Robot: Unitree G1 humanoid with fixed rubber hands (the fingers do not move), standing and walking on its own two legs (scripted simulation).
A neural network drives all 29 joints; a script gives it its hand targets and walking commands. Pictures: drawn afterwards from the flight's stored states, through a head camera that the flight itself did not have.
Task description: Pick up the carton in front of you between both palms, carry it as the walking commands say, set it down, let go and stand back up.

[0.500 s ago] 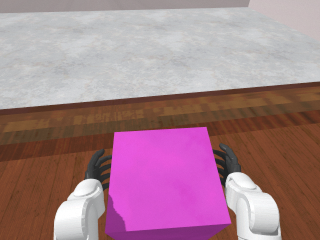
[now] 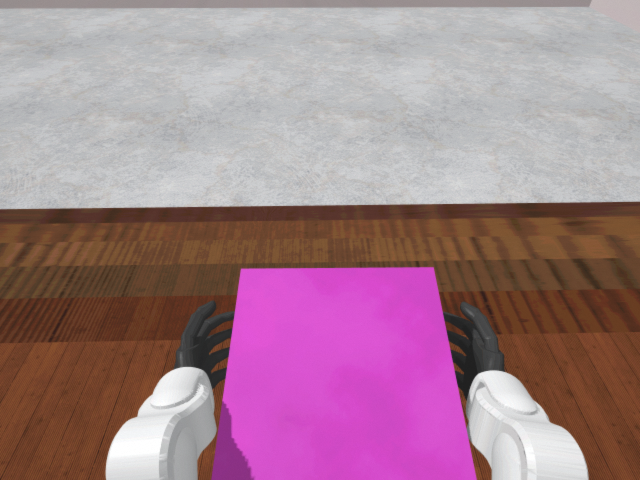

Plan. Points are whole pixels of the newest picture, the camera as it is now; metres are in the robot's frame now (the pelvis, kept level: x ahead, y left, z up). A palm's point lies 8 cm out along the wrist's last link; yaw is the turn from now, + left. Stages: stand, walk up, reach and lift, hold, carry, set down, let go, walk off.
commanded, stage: carry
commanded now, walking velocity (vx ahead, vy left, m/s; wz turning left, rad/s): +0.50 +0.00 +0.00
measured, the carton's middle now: (336, 394) +0.24 +0.01 +0.02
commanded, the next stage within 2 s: none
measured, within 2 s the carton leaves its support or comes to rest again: neither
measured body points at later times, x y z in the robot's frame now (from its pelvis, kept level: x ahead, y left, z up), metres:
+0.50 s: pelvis +0.30 +0.00 -0.01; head +0.28 +0.00 +0.44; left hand +0.60 +0.13 +0.08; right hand +0.57 -0.18 +0.08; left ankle +0.20 +0.09 -0.74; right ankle +0.43 -0.12 -0.71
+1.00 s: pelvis +0.59 -0.06 -0.02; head +0.66 -0.08 +0.42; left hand +0.96 +0.08 +0.06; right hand +0.95 -0.24 +0.05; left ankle +0.70 +0.03 -0.73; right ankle +0.48 -0.10 -0.74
